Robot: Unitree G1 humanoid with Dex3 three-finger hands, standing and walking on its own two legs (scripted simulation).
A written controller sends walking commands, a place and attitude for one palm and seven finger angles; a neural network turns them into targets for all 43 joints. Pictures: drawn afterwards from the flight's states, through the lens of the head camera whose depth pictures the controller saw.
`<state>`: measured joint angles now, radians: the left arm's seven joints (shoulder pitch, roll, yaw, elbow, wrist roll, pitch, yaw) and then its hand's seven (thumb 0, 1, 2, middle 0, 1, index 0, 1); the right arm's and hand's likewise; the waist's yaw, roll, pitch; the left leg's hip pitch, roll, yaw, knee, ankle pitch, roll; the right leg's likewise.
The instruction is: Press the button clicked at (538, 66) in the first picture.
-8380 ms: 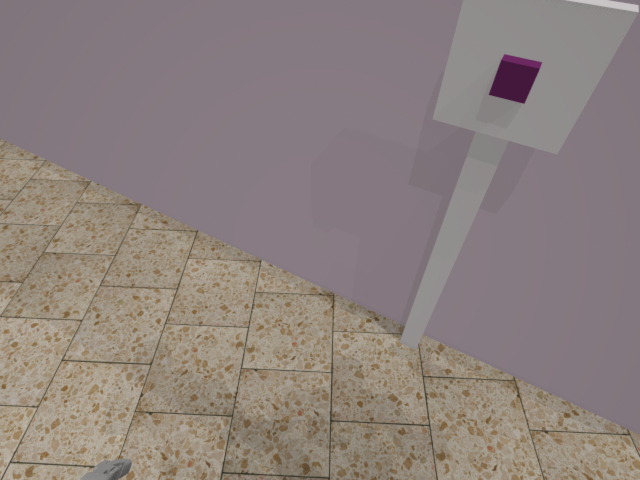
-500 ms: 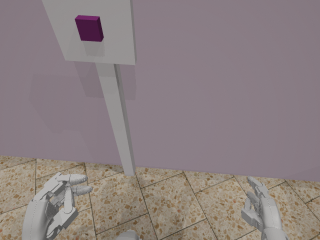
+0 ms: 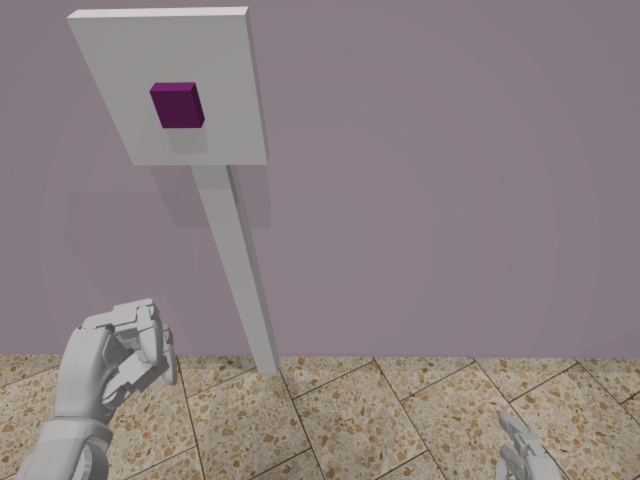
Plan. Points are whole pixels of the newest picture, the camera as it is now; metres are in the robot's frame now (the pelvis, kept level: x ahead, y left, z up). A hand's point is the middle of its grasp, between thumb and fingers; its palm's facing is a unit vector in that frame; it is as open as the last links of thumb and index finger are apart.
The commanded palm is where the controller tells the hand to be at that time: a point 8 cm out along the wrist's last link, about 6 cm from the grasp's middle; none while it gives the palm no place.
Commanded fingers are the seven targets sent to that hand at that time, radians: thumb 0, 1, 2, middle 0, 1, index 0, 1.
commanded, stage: raise the hand and make a fist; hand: left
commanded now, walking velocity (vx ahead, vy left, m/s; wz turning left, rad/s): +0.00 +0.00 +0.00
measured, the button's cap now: (179, 104) +0.53 +0.24 +0.22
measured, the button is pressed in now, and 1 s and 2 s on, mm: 0 0 0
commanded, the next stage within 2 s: aim a knuckle at the button in 0.96 s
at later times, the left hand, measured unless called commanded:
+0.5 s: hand (105, 279) +0.25 +0.22 +0.20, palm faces +0.12 -0.99 -0.10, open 3.2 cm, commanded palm +0.21 +0.26 +0.21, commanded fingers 0.00 0.90 0.90 -1.30 -1.50 -1.30 -1.50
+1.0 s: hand (105, 276) +0.24 +0.20 +0.22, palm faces +0.13 -0.99 -0.08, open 3.1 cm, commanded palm +0.20 +0.24 +0.22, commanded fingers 0.00 0.90 0.90 -1.30 -1.50 -1.30 -1.50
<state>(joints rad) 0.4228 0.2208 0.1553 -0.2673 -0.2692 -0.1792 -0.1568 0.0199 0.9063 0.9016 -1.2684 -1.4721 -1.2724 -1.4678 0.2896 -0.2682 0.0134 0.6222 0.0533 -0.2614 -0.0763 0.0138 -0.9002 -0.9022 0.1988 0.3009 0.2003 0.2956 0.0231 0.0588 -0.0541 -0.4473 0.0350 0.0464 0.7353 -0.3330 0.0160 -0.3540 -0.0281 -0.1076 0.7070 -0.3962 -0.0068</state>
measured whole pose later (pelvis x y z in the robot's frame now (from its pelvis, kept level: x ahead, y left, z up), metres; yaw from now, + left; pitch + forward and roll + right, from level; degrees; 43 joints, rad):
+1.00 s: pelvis +0.00 -0.02 +0.02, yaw +1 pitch -5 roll +0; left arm 0.10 0.32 0.35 -0.31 -0.33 0.30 -0.21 0.02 0.90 0.90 -1.30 -1.50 -1.31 -1.50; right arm 0.19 -0.26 0.08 0.64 0.08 -0.22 -0.11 0.01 -0.90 -0.90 0.20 0.30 0.20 0.30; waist 0.07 0.07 -0.03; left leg -0.18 0.04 0.03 0.50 -0.23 -0.01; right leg -0.09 -0.01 -0.13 0.48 -0.30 -0.03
